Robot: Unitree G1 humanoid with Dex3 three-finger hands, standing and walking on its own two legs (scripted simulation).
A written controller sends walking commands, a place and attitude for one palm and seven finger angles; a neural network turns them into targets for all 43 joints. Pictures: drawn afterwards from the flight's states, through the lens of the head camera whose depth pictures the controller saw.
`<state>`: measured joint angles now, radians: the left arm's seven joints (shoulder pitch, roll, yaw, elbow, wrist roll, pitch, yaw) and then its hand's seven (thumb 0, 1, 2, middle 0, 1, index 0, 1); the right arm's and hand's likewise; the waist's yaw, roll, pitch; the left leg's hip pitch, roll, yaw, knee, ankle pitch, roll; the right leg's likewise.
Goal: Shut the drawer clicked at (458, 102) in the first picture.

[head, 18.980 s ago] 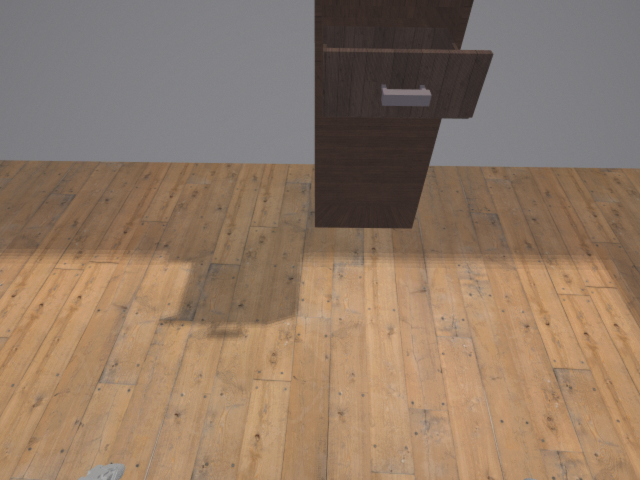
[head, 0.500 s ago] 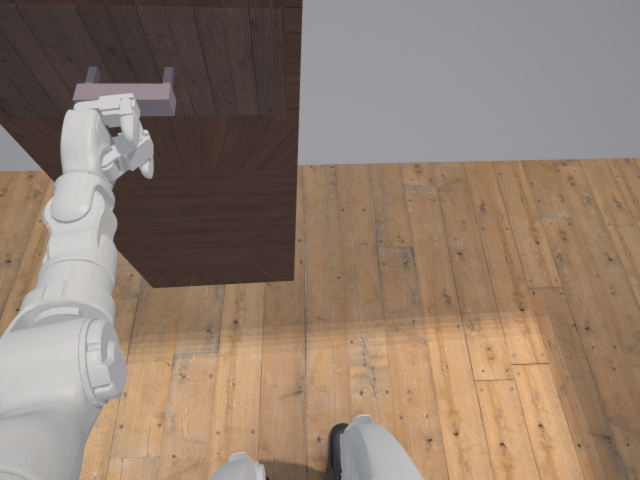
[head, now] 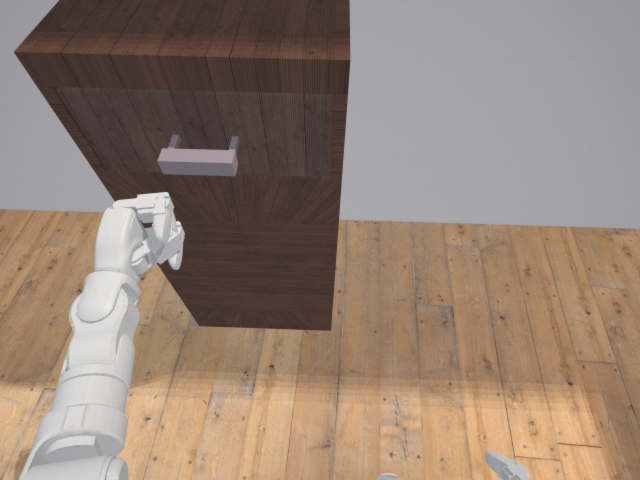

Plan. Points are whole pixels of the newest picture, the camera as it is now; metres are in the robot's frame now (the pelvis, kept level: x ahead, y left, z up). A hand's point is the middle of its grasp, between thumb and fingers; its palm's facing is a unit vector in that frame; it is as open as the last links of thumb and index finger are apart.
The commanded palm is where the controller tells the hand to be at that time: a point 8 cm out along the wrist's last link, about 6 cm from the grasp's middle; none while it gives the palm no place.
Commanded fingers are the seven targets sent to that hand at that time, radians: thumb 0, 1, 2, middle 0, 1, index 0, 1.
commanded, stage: draw the hand back to the body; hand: left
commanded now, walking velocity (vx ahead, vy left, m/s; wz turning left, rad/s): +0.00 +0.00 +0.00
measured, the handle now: (202, 151) +0.57 +0.18 +0.05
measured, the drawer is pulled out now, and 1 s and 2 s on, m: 0.00 0.00 0.00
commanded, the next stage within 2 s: step back with the hand held close in 1.06 s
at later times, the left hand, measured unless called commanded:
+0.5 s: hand (80, 329) +0.25 +0.22 +0.14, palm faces +0.29 -0.91 -0.30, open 3.3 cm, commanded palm +0.21 +0.26 +0.16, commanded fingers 0.00 0.90 0.90 -1.40 -1.60 -1.40 -1.60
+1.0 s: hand out of the picture +0.15 +0.24 +0.19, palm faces +0.45 -0.78 -0.43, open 3.3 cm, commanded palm +0.11 +0.28 +0.20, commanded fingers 0.00 0.90 0.90 -1.40 -1.60 -1.40 -1.60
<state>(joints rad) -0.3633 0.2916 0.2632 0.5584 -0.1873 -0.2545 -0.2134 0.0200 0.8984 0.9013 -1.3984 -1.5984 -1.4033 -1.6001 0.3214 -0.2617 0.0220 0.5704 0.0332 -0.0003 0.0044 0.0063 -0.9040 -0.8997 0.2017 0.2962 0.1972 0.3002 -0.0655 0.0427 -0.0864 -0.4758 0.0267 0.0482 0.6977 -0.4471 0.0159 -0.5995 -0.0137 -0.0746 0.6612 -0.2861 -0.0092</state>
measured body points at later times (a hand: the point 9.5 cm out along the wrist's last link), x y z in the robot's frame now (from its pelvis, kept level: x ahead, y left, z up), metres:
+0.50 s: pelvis -0.01 +0.00 +0.02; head +0.00 -0.02 +0.47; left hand +0.23 +0.26 +0.16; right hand +0.18 -0.22 -0.07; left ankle -0.07 +0.10 -0.72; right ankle +0.02 -0.12 -0.72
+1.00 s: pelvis -0.02 +0.00 +0.02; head -0.04 -0.03 +0.47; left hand +0.12 +0.28 +0.21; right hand +0.17 -0.22 -0.06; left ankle -0.07 +0.10 -0.72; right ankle +0.02 -0.12 -0.72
